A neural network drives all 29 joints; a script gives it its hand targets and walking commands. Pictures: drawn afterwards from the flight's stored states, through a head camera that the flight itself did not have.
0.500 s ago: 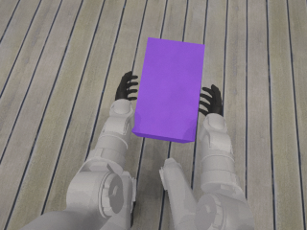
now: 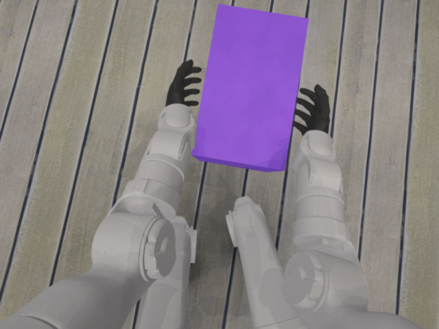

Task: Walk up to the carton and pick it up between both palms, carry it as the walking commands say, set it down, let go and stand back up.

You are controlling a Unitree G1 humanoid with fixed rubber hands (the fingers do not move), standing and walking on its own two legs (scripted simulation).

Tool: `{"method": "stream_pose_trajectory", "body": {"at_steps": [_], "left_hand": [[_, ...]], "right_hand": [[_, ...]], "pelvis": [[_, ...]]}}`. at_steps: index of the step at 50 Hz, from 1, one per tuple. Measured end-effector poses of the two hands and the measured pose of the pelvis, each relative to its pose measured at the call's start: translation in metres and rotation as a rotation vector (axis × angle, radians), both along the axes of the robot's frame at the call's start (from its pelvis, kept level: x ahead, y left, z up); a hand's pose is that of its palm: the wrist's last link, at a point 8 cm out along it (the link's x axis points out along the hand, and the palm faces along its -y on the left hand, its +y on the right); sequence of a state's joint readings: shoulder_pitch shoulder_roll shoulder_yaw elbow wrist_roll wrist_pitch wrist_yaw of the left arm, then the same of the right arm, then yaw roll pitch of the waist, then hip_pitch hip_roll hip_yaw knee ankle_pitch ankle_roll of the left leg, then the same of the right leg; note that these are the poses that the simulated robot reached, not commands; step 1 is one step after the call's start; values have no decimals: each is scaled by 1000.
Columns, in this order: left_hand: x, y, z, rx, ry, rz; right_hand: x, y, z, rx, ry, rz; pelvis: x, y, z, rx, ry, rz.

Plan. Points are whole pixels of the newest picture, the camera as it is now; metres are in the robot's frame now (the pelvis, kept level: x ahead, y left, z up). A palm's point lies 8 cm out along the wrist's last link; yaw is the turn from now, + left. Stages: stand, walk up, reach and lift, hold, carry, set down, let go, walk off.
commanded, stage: set down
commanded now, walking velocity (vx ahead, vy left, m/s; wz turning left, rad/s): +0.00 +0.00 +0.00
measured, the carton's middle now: (245, 100) +0.49 -0.14 -0.17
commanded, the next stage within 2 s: none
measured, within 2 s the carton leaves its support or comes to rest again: neither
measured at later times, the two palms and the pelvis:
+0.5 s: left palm (184, 106) +0.50 -0.02 -0.16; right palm (299, 131) +0.41 -0.24 -0.18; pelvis -0.03 +0.00 -0.07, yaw +0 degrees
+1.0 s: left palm (189, 120) +0.50 -0.02 -0.28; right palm (284, 134) +0.43 -0.24 -0.29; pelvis -0.06 -0.01 -0.13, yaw +0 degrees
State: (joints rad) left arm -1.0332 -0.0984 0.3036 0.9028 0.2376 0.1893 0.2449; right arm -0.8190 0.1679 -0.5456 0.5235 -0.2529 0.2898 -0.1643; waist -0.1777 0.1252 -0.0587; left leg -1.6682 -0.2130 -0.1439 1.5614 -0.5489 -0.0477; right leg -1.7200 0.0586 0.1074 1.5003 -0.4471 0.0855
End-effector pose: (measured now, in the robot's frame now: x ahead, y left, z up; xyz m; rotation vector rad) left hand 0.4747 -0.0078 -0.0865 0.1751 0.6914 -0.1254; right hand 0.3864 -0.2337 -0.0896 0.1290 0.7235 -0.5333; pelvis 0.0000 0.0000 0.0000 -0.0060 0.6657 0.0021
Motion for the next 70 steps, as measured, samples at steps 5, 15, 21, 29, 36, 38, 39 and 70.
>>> {"method": "stream_pose_trajectory", "body": {"at_steps": [5, 15, 21, 29, 36, 38, 39, 70], "left_hand": [[0, -6, -17, -18, 22, 0], [14, -8, -46, -8, 5, 3], [20, -5, -65, 3, 5, 13], [26, -13, -99, 0, 18, -3], [32, -19, -135, -32, -19, 23], [33, -19, -148, -33, -45, 27], [33, -19, -154, -34, -49, 32], [46, -9, -245, 21, 87, -20]], "right_hand": [[1, -7, -13, -16, 19, 9], [10, -8, -49, 2, -4, 10], [16, -5, -75, 15, -4, 19], [26, -15, -104, -3, 10, 29], [35, -23, -138, -12, -37, 30], [38, -23, -151, -11, -66, 30], [39, -23, -158, -5, -72, 27], [62, -26, -239, 39, 21, 147]], "pelvis": [[-5, -1, -10, 4, 5, 1], [-19, 0, -39, 10, 22, -12], [-26, 2, -55, 7, 16, -6], [-34, 4, -74, 4, -3, -3], [-48, 5, -88, -3, -116, -10], [-53, 5, -92, -6, -162, -10], [-53, 4, -97, -3, -152, -12], [-41, -11, -155, 24, -110, 5]]}}
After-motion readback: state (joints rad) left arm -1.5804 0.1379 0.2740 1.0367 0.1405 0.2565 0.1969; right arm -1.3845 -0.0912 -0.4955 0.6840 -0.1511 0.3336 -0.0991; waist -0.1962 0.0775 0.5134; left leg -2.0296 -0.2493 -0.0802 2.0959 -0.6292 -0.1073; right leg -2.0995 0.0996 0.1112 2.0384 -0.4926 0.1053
